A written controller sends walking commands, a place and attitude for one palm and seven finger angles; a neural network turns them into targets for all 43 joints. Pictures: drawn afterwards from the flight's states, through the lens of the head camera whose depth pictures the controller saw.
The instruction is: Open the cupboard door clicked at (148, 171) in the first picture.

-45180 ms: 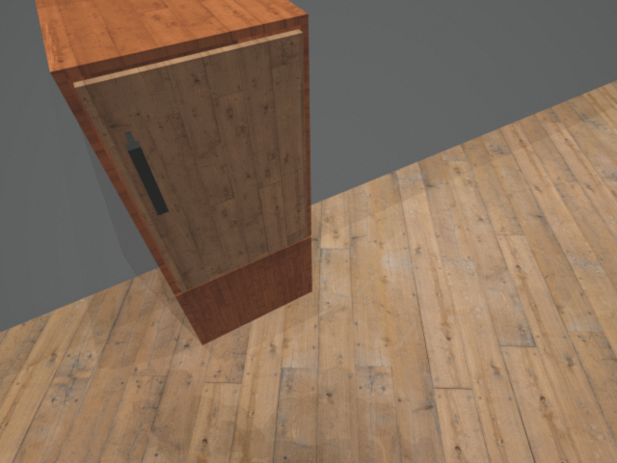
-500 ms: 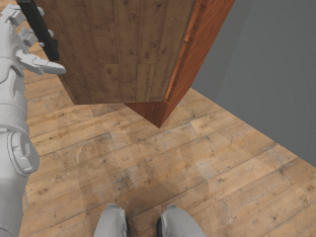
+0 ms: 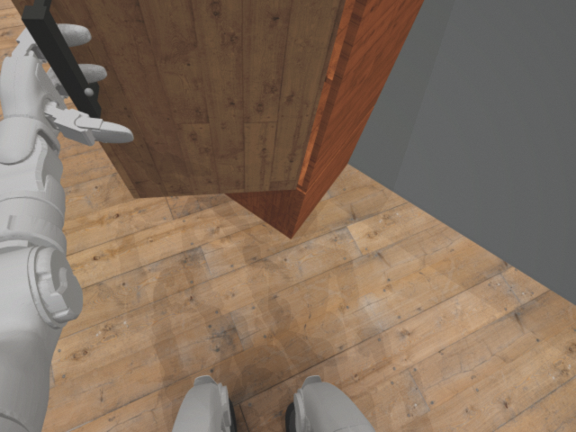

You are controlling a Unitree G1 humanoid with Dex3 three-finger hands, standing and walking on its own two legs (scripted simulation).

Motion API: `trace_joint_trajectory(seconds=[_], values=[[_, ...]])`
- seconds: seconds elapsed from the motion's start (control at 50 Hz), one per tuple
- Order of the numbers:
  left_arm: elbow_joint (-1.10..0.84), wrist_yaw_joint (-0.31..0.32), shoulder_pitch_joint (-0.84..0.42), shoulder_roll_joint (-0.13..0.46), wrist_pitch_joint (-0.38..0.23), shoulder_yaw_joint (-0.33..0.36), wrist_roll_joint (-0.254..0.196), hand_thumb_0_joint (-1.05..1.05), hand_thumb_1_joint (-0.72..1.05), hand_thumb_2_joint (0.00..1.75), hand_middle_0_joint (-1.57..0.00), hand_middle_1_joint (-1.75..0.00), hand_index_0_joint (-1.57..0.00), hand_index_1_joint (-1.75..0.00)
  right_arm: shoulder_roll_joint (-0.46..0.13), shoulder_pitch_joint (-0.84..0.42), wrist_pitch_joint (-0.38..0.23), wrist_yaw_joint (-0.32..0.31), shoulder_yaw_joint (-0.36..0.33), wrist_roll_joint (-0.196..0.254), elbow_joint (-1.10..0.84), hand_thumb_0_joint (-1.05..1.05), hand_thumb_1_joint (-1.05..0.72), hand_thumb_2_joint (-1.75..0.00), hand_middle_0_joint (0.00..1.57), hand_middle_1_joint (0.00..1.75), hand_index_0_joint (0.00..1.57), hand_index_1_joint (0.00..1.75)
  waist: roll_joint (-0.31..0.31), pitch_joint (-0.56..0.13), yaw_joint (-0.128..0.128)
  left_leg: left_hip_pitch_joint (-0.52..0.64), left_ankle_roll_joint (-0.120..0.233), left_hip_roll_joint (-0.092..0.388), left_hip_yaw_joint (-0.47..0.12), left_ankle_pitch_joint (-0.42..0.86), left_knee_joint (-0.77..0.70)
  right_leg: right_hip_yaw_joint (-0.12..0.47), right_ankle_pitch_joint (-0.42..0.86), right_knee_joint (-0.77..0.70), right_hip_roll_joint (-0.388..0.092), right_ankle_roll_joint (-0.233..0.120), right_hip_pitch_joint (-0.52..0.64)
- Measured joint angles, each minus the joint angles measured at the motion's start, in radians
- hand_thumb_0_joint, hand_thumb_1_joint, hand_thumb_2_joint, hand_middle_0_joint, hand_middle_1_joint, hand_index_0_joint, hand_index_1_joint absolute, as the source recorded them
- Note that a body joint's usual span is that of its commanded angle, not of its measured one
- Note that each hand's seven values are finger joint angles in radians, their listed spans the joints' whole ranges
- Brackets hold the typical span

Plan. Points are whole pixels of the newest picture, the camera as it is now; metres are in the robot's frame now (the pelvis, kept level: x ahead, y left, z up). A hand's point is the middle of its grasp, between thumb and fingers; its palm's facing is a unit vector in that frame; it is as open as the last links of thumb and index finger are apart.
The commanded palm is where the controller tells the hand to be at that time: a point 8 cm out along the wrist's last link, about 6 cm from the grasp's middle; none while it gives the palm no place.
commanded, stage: slide the fingers in behind the handle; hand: left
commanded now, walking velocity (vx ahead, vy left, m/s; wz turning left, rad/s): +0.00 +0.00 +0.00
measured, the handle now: (70, 59) +0.59 +0.22 +0.09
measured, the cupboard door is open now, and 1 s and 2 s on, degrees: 42 42 73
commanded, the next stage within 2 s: close the thumb around the handle in 0.26 s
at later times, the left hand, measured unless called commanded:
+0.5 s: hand (90, 90) +0.54 +0.20 +0.09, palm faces +0.03 -1.00 -0.01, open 13.6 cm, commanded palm +0.53 +0.23 +0.08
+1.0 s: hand (86, 95) +0.54 +0.20 +0.09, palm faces +0.01 -1.00 +0.00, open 5.6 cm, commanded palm +0.52 +0.24 +0.08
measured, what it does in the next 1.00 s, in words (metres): stands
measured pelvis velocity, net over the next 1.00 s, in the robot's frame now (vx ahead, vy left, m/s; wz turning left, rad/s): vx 0.00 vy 0.01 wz -0.01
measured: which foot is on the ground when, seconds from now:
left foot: down 0.00-1.00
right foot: down 0.00-1.00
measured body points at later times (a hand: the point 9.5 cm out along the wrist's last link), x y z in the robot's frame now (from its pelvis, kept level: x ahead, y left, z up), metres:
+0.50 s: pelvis +0.00 +0.00 +0.00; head +0.15 +0.02 +0.42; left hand +0.54 +0.25 +0.09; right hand -0.03 -0.26 -0.11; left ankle +0.03 +0.10 -0.66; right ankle -0.02 -0.11 -0.66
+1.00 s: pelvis +0.00 +0.01 +0.00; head +0.14 +0.03 +0.43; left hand +0.53 +0.25 +0.09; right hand -0.03 -0.26 -0.10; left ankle +0.03 +0.10 -0.66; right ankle -0.02 -0.11 -0.66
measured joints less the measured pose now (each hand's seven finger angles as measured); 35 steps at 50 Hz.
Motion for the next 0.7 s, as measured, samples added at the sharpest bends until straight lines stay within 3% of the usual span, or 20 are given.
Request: trace_joint_trajectory(seconds=[0.44, 0.56, 0.7], values=[[0.006, -0.005, -0.022, 0.006, 0.01, -0.014, -0.003, -0.01, -0.48, 0.3, -0.29, -1.2, -0.29, -1.2, 0.001, -0.005, -0.009, -0.002, 0.0, 0.0, 0.006, 0.0, -0.9, -0.89, 0.21, 0.3, 0.2, 0.3, 0.0, 0.001, 0.0, -0.014, -0.003, -0.002, -0.008, -0.001, 0.007, -0.007, -0.004, 0.005, 0.0, -0.003, -0.011], [-0.002, -0.005, -0.01, 0.0, 0.006, -0.008, -0.007, -0.01, -0.33, 0.37, -0.3, -1.22, -0.3, -1.21, 0.002, 0.0, -0.007, 0.001, 0.001, -0.001, 0.006, 0.0, -0.9, -0.89, 0.21, 0.3, 0.2, 0.3, 0.002, 0.0, 0.001, -0.008, 0.0, -0.002, -0.003, -0.003, 0.002, -0.001, -0.003, 0.001, -0.001, 0.0, -0.006], [-0.019, -0.007, 0.014, -0.008, 0.003, 0.002, -0.006, -0.01, -0.01, 0.51, -0.32, -1.25, -0.33, -1.25, 0.004, 0.006, -0.004, 0.002, -0.002, -0.001, 0.001, 0.0, -0.9, -0.89, 0.21, 0.3, 0.2, 0.3, 0.002, -0.003, 0.002, 0.004, 0.003, -0.002, 0.003, -0.004, -0.005, 0.005, 0.0, -0.008, 0.0, 0.004, 0.004]])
